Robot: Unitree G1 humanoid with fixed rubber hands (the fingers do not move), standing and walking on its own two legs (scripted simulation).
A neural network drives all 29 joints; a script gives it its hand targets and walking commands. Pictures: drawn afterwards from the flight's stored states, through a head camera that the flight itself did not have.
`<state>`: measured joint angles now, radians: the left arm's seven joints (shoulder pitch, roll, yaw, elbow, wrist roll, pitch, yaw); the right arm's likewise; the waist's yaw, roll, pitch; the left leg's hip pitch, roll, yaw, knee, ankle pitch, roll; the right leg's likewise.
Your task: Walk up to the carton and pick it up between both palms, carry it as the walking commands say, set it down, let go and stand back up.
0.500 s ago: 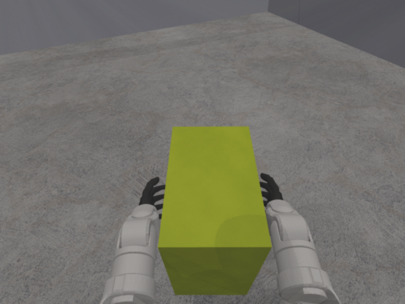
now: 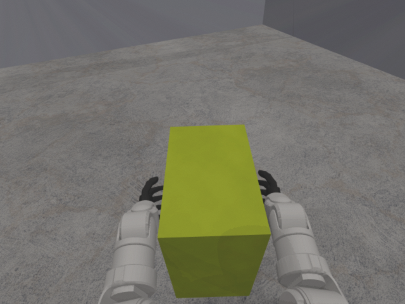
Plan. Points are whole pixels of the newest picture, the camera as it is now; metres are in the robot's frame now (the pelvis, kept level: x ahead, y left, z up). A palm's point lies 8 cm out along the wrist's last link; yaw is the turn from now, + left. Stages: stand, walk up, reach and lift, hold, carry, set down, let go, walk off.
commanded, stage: reach and lift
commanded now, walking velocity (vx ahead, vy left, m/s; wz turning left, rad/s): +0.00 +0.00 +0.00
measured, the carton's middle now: (210, 212) +0.33 +0.00 +0.00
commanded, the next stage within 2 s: hold in 0.68 s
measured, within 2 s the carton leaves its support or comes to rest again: neither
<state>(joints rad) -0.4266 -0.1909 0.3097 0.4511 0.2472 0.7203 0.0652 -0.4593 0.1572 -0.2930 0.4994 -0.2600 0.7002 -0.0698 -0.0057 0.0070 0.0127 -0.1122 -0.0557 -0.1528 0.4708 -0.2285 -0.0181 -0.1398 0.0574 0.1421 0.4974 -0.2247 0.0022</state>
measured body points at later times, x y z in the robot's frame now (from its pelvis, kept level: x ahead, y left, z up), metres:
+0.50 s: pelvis +0.01 +0.00 +0.00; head -0.04 +0.00 +0.45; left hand +0.32 +0.13 +0.04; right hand +0.32 -0.13 +0.04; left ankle +0.03 +0.13 -0.74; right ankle +0.04 -0.12 -0.74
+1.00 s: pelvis +0.00 +0.00 +0.00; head -0.06 +0.00 +0.45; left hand +0.30 +0.13 +0.05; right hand +0.30 -0.13 +0.04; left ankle +0.03 +0.13 -0.74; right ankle +0.04 -0.12 -0.74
